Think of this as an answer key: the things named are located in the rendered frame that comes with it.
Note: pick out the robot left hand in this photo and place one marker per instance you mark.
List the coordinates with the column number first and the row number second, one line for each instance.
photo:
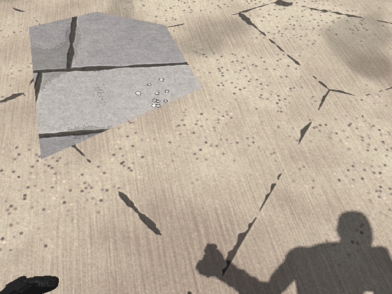
column 32, row 285

